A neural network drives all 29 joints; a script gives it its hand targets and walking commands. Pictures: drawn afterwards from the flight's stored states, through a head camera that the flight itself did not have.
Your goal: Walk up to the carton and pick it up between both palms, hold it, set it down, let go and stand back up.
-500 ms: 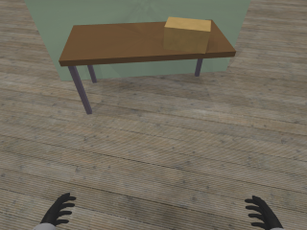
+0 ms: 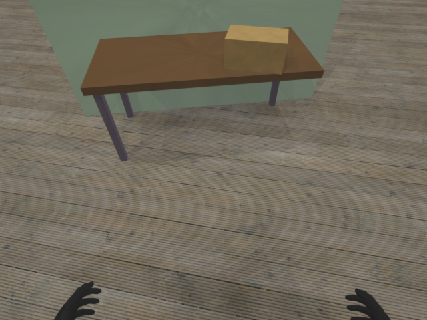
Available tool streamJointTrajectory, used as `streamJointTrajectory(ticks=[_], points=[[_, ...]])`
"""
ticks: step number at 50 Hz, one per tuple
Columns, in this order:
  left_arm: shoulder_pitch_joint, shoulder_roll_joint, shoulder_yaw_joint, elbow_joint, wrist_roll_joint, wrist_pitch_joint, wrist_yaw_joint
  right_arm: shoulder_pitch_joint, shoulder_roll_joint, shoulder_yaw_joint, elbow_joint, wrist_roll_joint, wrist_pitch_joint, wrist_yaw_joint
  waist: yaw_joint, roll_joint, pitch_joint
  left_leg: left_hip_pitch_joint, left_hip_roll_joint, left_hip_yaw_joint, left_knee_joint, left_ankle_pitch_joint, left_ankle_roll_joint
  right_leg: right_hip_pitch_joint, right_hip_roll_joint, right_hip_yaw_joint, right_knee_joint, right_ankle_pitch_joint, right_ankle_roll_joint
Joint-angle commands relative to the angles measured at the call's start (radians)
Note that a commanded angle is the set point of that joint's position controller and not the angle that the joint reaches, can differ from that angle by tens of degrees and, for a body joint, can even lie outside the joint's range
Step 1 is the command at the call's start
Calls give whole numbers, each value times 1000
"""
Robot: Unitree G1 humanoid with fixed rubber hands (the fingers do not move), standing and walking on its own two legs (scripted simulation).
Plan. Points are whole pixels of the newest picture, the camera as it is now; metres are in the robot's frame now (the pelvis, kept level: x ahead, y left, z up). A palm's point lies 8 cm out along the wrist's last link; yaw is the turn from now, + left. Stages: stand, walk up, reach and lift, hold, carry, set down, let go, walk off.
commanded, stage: stand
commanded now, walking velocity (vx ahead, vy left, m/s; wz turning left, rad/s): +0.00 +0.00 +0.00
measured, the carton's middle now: (255, 49) +1.34 -0.16 -0.13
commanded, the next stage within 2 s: walk up in 1.10 s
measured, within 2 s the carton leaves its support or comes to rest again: neither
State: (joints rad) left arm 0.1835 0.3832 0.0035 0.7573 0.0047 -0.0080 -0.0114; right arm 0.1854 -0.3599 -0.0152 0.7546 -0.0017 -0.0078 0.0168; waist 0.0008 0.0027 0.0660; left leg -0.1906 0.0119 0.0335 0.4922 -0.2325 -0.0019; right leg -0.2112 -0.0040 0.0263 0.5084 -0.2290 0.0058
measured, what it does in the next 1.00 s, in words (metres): stands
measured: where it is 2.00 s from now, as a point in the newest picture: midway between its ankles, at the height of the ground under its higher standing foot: outside the picture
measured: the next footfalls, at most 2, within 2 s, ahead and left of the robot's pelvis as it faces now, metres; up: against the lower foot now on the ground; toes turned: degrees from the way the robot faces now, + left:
right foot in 1.68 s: +0.17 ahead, -0.24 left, +0.00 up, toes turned -4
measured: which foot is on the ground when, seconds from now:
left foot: down 0.00-1.00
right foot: down 0.00-1.00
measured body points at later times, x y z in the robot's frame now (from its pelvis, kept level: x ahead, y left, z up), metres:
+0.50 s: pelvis +0.01 +0.01 +0.01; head +0.02 +0.01 +0.46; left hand +0.13 +0.31 -0.10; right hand +0.14 -0.31 -0.09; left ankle +0.03 +0.12 -0.74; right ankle +0.03 -0.12 -0.74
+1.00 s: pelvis +0.02 +0.01 +0.01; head +0.02 +0.01 +0.46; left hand +0.12 +0.32 -0.10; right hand +0.13 -0.30 -0.10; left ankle +0.03 +0.12 -0.74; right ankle +0.03 -0.12 -0.74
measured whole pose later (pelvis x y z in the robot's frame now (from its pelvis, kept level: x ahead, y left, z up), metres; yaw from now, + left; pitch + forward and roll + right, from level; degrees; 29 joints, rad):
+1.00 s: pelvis +0.02 +0.01 +0.01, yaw +0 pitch -3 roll +0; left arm 0.14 0.39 0.00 0.99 -0.01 -0.02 0.02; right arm 0.14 -0.37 -0.02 0.98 0.00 -0.01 0.00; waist 0.01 0.00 0.05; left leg -0.10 0.00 0.04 0.36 -0.19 0.01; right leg -0.12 -0.01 0.03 0.36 -0.18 0.02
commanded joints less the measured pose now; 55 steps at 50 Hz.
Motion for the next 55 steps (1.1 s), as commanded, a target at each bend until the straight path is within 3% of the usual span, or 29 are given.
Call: streamJointTrajectory(ticks=[1, 2, 5, 7, 8, 9, 10, 12, 14, 19, 21, 24, 25, 26, 27, 29, 30, 31, 32, 34, 37, 40, 44, 47, 48, 49, 52, 53, 55], points=[[-61, 177, 57, -60, -5, -29, 6, -37, -183, -55, -57, 3, -27, -6, -8, -5, -2, 0, 82, -79, -111, -63, 28, -67, -113, 127, -181, -138, -43], [-96, 196, 60, -56, 7, -32, 10, -29, -168, -55, -46, -4, -26, -10, -13, -33, -32, 11, 83, -72, -105, -45, 24, -55, -103, 104, -170, -135, -37], [-82, 182, 62, -54, 1, -44, 3, -89, -188, -55, -59, -13, -48, -10, 10, -1, -118, 6, 113, -129, -140, -4, 30, 57, -96, 69, -117, 0, -34], [-58, 212, 71, -39, -6, -45, -1, -85, -183, -55, -52, -2, -47, 0, 17, -10, -104, 23, 94, -85, -126, -16, 12, 38, -105, 89, -140, -32, -34], [-93, 174, 59, -32, 1, -40, 3, -88, -166, -48, -35, 2, -34, -5, 14, -62, -88, 25, 107, -88, -128, 37, 9, 45, -114, 91, -136, 22, -25], [-67, 170, 58, -16, -10, -32, 7, -63, -185, -51, -23, 4, -32, -11, 5, -4, -103, 30, 107, -71, -131, 37, 16, 37, -123, 108, -149, 42, -35], [-90, 176, 51, -13, -4, -33, 17, -75, -172, -52, -19, -6, -30, -7, -11, -1, -78, 49, 90, -97, -130, 20, 17, -1, -118, 96, -159, 16, -47], [-67, 167, 45, -11, -6, -33, 10, -68, -167, -42, -18, 1, -35, -9, 24, 23, -81, -8, 108, -100, -148, -4, 26, 59, -109, 96, -145, 16, -41], [-54, 178, 48, 25, -4, -29, 11, -52, -170, -43, -9, 7, -40, -10, -12, 21, -24, 24, 114, -92, -135, -15, 32, -18, -103, 94, -173, 17, -36], [-87, 172, 40, 52, -16, -32, 10, -34, -234, -64, 28, 9, -32, -12, -5, -47, -75, 59, 114, -97, -141, 62, 18, 19, -96, 69, -159, 97, -31], [-74, 186, 53, 69, -10, -32, 10, -68, -199, -44, 51, 1, -33, -15, 21, 19, -73, 8, 119, -104, -163, 37, 41, 69, -107, 96, -156, 76, -33], [-17, 157, 45, 93, -13, -32, 17, -58, -211, -49, 63, 3, -39, -10, 11, 20, -63, 48, 106, -89, -151, 52, 24, 46, -113, 99, -180, 112, -32], [-71, 167, 39, 82, -4, -30, 12, -34, -215, -58, 79, 15, -32, -15, -17, -12, -65, 59, 123, -92, -146, 79, 27, 34, -122, 83, -193, 157, -32], [-71, 144, 33, 88, -16, -31, 10, -64, -212, -52, 77, 7, -33, -22, 3, 12, -35, 25, 117, -105, -161, 88, 25, 33, -109, 83, -174, 118, -33], [-94, 162, 41, 99, -9, -30, 9, -77, -179, -42, 67, 3, -28, -23, -10, 9, -21, 47, 121, -96, -170, 107, 25, 6, -116, 87, -168, 133, -33], [-62, 180, 44, 104, -19, -19, 13, -86, -186, -50, 75, 4, -25, -17, 5, -24, -42, 64, 131, -125, -165, 150, 33, 28, -97, 58, -170, 88, -28], [-14, 158, 34, 121, -18, -23, 12, -92, -178, -41, 76, 8, -27, -20, 22, 19, -110, 89, 143, -118, -150, 188, 32, 82, -110, 72, -173, 127, -37], [-25, 195, 47, 127, -17, -29, 18, -104, -159, -38, 62, 12, -27, -21, 20, -13, -88, 49, 113, -96, -162, 132, 23, 95, -103, 86, -168, 167, -28], [-81, 148, 34, 116, -3, -27, 21, -124, -208, -49, 82, 1, -25, -17, 28, 38, -90, 51, 109, -85, -179, 87, 23, 97, -109, 80, -172, 180, -32], [-101, 185, 37, 114, 1, -26, 10, -51, -212, -45, 104, 4, -21, -23, -2, 12, -111, 122, 112, -92, -152, 209, 18, 66, -111, 72, -157, 216, -28], [-67, 177, 44, 151, -6, -26, 19, -79, -200, -51, 118, -5, -17, -29, -1, 48, -65, 112, 119, -72, -160, 172, 24, 50, -110, 86, -199, 168, -28], [-70, 168, 35, 177, -13, -29, 25, -35, -193, -45, 145, 9, -19, -32, 2, -23, -91, 109, 120, -87, -163, 261, 19, 90, -112, 57, -155, 241, -21], [-70, 177, 40, 171, -19, -18, 37, -43, -203, -49, 156, 23, -27, -34, -6, -58, -63, 126, 126, -103, -185, 187, 22, 49, -111, 78, -196, 204, -29], [-73, 181, 38, 184, -13, -23, 44, -86, -178, -42, 161, 0, -18, -29, 6, 51, -64, 140, 124, -78, -192, 178, 24, 50, -128, 91, -206, 138, -23], [-56, 142, 32, 200, -18, -26, 33, -81, -211, -53, 157, -3, -25, -29, -1, -1, -107, 113, 126, -92, -183, 159, 24, 107, -118, 85, -203, 156, -24], [-88, 183, 38, 181, -14, -25, 31, -110, -168, -44, 159, 5, -27, -27, 1, 34, -53, 106, 126, -100, -189, 150, 27, 60, -118, 90, -193, 162, -26], [-43, 162, 34, 200, -7, -26, 30, -91, -177, -41, 170, 5, -22, -22, 17, -6, -70, 89, 125, -85, -189, 179, 33, 104, -119, 71, -176, 192, -23], [-71, 146, 25, 202, -9, -19, 30, -46, -198, -49, 191, 7, -20, -31, -10, -53, -38, 95, 125, -81, -197, 137, 22, 76, -111, 66, -203, 179, -13], [-106, 157, 34, 200, -9, -10, 28, -49, -193, -53, 198, 5, -30, -37, -6, 11, 7, 49, 105, -64, -223, 72, 17, 46, -115, 89, -199, 115, -24]])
